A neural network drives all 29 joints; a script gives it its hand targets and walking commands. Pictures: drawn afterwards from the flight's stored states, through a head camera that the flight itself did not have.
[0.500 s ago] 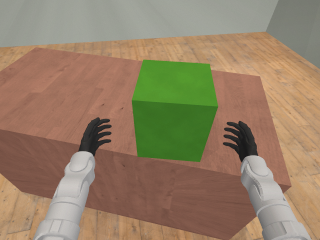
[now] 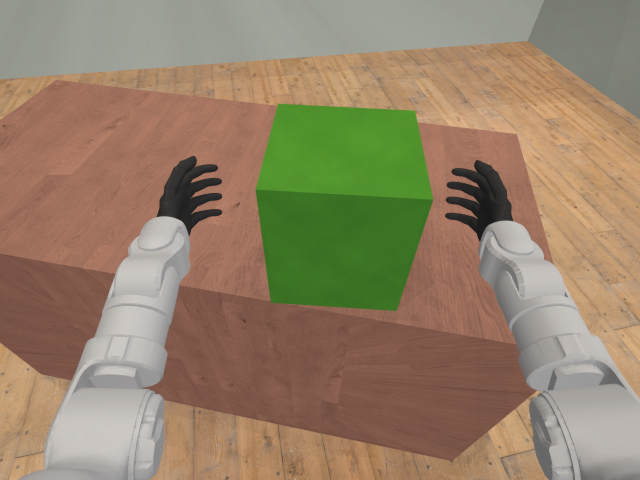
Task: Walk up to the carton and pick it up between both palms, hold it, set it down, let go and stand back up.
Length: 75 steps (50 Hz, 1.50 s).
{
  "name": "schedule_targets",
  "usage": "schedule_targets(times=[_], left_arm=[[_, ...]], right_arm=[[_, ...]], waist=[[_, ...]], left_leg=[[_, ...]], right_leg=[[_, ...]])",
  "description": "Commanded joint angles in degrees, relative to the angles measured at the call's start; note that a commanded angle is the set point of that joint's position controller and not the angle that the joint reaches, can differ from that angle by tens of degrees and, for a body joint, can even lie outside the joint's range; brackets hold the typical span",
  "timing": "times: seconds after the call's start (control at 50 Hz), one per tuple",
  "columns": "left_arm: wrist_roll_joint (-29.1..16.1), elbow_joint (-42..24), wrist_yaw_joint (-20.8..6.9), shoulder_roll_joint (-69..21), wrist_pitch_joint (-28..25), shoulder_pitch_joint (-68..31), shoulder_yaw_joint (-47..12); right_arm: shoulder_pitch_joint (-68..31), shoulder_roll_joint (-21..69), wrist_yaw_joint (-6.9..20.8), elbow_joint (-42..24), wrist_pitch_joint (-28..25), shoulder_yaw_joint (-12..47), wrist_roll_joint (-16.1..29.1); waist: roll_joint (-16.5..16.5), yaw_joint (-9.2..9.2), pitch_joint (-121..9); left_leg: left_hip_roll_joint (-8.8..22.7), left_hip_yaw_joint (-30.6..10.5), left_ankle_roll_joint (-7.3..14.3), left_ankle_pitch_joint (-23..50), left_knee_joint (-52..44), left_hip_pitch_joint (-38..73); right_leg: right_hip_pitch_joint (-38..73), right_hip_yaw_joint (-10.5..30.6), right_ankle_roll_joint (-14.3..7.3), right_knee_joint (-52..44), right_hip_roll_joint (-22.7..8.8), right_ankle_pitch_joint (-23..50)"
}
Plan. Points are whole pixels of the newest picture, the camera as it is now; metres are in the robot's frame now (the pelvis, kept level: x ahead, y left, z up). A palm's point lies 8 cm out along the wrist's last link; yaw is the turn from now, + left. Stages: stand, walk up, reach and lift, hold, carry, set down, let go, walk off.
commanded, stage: reach and lift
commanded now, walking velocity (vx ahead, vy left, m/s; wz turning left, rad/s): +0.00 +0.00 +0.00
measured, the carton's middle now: (339, 211) +0.50 +0.00 +0.04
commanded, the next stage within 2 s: none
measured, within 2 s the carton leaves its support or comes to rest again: neither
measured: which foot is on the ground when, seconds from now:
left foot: down 0.00-1.00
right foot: down 0.00-1.00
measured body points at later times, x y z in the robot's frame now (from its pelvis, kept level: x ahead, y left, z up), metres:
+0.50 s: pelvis -0.01 -0.01 +0.00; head +0.00 +0.01 +0.45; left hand +0.45 +0.23 +0.19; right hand +0.46 -0.18 +0.20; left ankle +0.01 +0.10 -0.75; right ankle +0.01 -0.10 -0.75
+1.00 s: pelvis +0.00 +0.00 +0.00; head +0.05 +0.02 +0.44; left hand +0.50 +0.22 +0.22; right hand +0.50 -0.19 +0.23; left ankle +0.01 +0.10 -0.75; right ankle +0.01 -0.10 -0.75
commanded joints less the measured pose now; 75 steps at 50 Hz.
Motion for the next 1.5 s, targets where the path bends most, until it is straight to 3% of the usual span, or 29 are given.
schedule_targets(times=[0.0,0.04,0.1,0.14,0.2,0.26,0.32,0.4,0.44,0.5,0.54,0.6,0.7,0.76,0.84,0.86,0.98,1.02,1.06,1.08,1.12,1.16,1.2,1.26,1.28,1.32,1.4,1.46,1.48], left_arm=[[-1.8,-0.5,0.6,8.0,-3.3,-30.2,-0.8],[-0.2,0.5,1.0,9.3,-2.3,-32.0,0.6],[-0.3,-3.0,0.6,9.6,-2.6,-31.7,1.2],[-0.7,0.8,0.0,8.8,-3.5,-33.0,-0.1],[-0.7,12.0,-1.2,11.3,-2.4,-36.6,0.6],[-3.9,12.2,0.7,14.0,-4.4,-46.9,-1.3],[-7.1,13.3,0.7,12.6,-6.1,-48.2,-5.3],[-7.0,22.9,0.1,15.4,-6.3,-51.3,-6.3],[-7.7,21.0,0.4,15.2,-6.3,-55.6,-7.7],[-9.7,25.7,0.7,16.3,-6.6,-58.1,-7.9],[-11.5,27.8,0.8,16.6,-8.3,-60.8,-8.9],[-11.1,26.7,1.0,17.2,-8.9,-65.3,-10.7],[-12.2,37.3,0.2,17.9,-7.7,-65.6,-11.6],[-13.3,31.6,0.5,16.8,-10.2,-68.6,-13.8],[-12.9,41.7,-0.2,16.4,-9.3,-64.2,-12.9],[-12.5,40.8,-0.5,16.7,-9.5,-64.4,-12.6],[-9.5,34.8,-0.6,13.2,-12.9,-63.3,-10.8],[-8.4,37.3,-0.9,13.4,-14.0,-61.5,-10.3],[-7.2,33.6,-0.6,13.2,-15.3,-60.5,-9.8],[-8.5,30.0,-0.5,13.8,-16.2,-62.3,-9.5],[-7.2,31.7,0.1,13.5,-17.8,-61.9,-8.7],[-6.4,37.6,-0.2,13.4,-18.8,-59.3,-7.3],[-6.7,36.1,-0.2,14.3,-21.0,-60.2,-6.2],[-6.6,37.0,0.1,13.9,-23.8,-60.6,-6.5],[-5.8,40.2,-0.1,12.7,-24.1,-59.2,-6.4],[-5.5,42.2,-0.4,11.9,-24.8,-57.1,-6.6],[-8.7,36.4,0.4,10.7,-27.2,-61.4,-10.4],[-8.0,42.8,0.1,9.9,-27.0,-57.6,-9.0],[-6.9,43.4,-0.2,8.6,-27.0,-55.1,-9.0]], right_arm=[[-29.1,-7.8,0.5,-1.1,-1.1,-2.2,-0.3],[-31.3,-10.3,0.5,2.1,-0.4,-3.1,-0.5],[-31.5,-9.9,-0.1,-0.9,-1.3,-2.8,-0.2],[-32.6,-9.1,-0.1,1.3,-1.5,-2.6,-0.5],[-35.9,-8.6,-0.2,10.0,0.1,-1.0,-0.3],[-47.0,-10.7,0.3,10.3,0.1,-1.8,0.5],[-48.8,-11.1,0.8,7.4,-0.9,-1.8,0.2],[-49.8,-11.3,1.6,18.8,0.7,0.1,1.4],[-52.5,-12.3,1.7,20.1,1.0,-0.4,3.1],[-57.3,-13.3,1.7,20.6,0.9,-0.8,1.8],[-60.0,-12.9,1.8,19.1,0.2,-1.1,1.0],[-61.9,-13.7,2.6,21.2,0.5,-2.3,1.1],[-64.2,-12.7,2.1,27.4,1.7,1.8,2.9],[-65.8,-13.2,2.2,24.0,-0.4,0.5,3.0],[-64.0,-12.7,3.1,31.3,1.5,3.2,4.4],[-64.3,-12.7,3.0,31.3,1.1,3.1,5.0],[-60.5,-13.0,3.5,25.5,-3.0,0.8,1.8],[-57.8,-11.3,4.2,29.5,-3.4,1.0,2.6],[-55.8,-12.5,4.4,26.8,-5.1,-0.1,1.8],[-58.2,-12.5,4.3,23.2,-5.9,-0.4,1.7],[-58.3,-12.6,4.0,22.6,-7.6,-1.5,0.3],[-57.0,-10.9,4.2,26.3,-8.5,0.2,0.5],[-57.4,-9.9,4.2,23.6,-9.7,1.1,1.2],[-58.5,-11.0,3.7,22.3,-12.4,-0.5,-0.4],[-56.1,-9.8,3.8,26.5,-12.6,-0.2,-0.4],[-52.9,-10.1,4.3,31.0,-13.2,-0.4,0.5],[-56.7,-12.5,5.0,27.1,-16.1,-1.4,0.7],[-54.1,-11.8,5.1,31.4,-16.1,0.1,0.5],[-51.2,-10.7,5.3,34.1,-16.1,0.6,1.7]], waist=[[3.6,-0.35,-28.5],[5.2,0.43,-28.9],[4.5,-0.08,-33.0],[4.4,-0.77,-33.7],[0.8,-0.92,-23.4],[1.8,-0.78,-28.1],[3.8,-1.60,-37.1],[4.3,-1.48,-31.3],[6.2,-2.02,-31.9],[2.1,-2.19,-34.5],[2.1,-2.43,-38.9],[7.7,-3.23,-42.0],[2.8,-3.44,-35.1],[6.6,-4.95,-42.3],[2.5,-4.30,-36.8],[2.8,-3.29,-36.3],[6.2,-4.39,-43.0],[6.3,-3.82,-39.7],[7.4,-4.59,-39.1],[5.5,-3.47,-44.0],[6.6,-3.48,-48.0],[4.6,-2.45,-44.3],[2.8,-1.55,-47.5],[1.6,-2.34,-53.6],[2.7,-2.72,-49.9],[4.9,-2.24,-47.3],[6.6,-3.82,-52.5],[4.9,-2.39,-46.7],[6.8,-2.16,-44.8]], left_leg=[[0.8,-4.1,-0.8,13.7,0.3,9.3],[0.8,-4.5,-1.5,14.9,0.9,10.2],[-0.2,-3.5,-1.1,23.4,2.4,11.8],[0.2,-4.1,-0.7,24.2,2.1,10.8],[0.1,-4.1,0.3,14.5,0.7,4.7],[0.5,-4.7,0.8,4.6,-1.1,-0.8],[1.0,-4.8,0.3,14.6,1.7,3.6],[1.2,-5.0,0.1,12.4,1.4,0.4],[1.7,-5.4,-0.5,10.9,0.8,0.9],[2.0,-6.0,-0.1,9.3,1.2,0.8],[1.6,-5.4,0.3,9.2,1.6,-1.7],[1.6,-5.5,-0.7,12.3,1.8,0.7],[1.5,-5.8,0.1,8.7,0.4,-6.6],[1.3,-5.8,-0.8,14.9,1.3,-3.7],[1.9,-5.9,-0.2,13.5,0.6,-4.6],[2.1,-6.4,-0.4,14.0,0.0,-6.6],[2.5,-6.9,-2.2,27.6,2.7,4.8],[2.4,-5.9,-1.9,24.5,2.7,3.6],[2.3,-5.6,-2.3,23.2,3.0,4.7],[1.9,-5.9,-2.5,26.3,3.4,5.3],[2.1,-5.9,-2.0,29.2,4.8,4.9],[1.9,-5.3,-1.6,24.9,4.3,-1.0],[1.4,-4.4,-0.2,21.0,2.9,-9.2],[1.5,-4.3,0.2,20.5,2.2,-11.7],[1.5,-4.8,0.2,20.6,2.5,-11.4],[2.5,-5.0,-0.6,20.9,3.2,-8.1],[2.5,-5.4,-3.5,27.5,7.1,2.6],[2.7,-5.4,-3.8,29.2,8.0,3.0],[2.7,-5.1,-4.0,26.5,7.4,1.4]], right_leg=[[3.6,2.1,1.2,1.3,-0.8,12.8],[2.2,1.7,0.8,0.7,-0.4,11.9],[6.0,2.1,1.6,1.2,0.0,21.7],[6.1,1.8,1.5,1.4,0.0,22.9],[4.4,2.1,1.9,0.6,-1.1,16.4],[2.5,1.9,2.4,1.9,-2.0,8.1],[2.4,1.9,2.0,2.8,-1.3,16.0],[0.4,1.5,2.4,2.7,-1.9,13.7],[-0.7,1.1,1.6,2.2,-2.0,11.5],[-1.8,1.1,2.4,2.4,-2.4,10.5],[-0.7,1.1,3.0,3.1,-2.8,11.9],[-0.9,0.7,2.5,3.1,-2.6,14.7],[2.0,1.1,3.4,3.6,-3.7,15.7],[2.0,0.9,3.2,4.3,-3.3,21.9],[2.0,1.9,3.8,3.5,-3.6,20.2],[2.7,1.9,3.7,4.0,-3.7,20.9],[-1.3,1.4,2.2,1.9,-2.7,22.9],[-3.4,1.5,2.4,1.3,-2.8,20.1],[-4.0,1.3,2.0,1.3,-2.8,19.9],[-3.6,1.1,2.2,1.4,-2.6,22.0],[-3.9,1.9,2.5,3.2,-2.8,25.5],[-1.9,2.3,2.8,3.5,-3.2,24.4],[5.5,2.7,3.1,6.1,-3.9,29.6],[8.4,3.1,3.9,7.8,-3.7,32.4],[5.9,3.3,3.7,7.7,-3.9,31.4],[-0.3,3.2,3.3,6.5,-3.5,25.8],[-11.5,1.5,2.4,4.5,-2.0,23.1],[-14.5,1.6,2.7,3.9,-1.9,21.8],[-12.9,2.1,2.5,3.4,-2.3,20.1]])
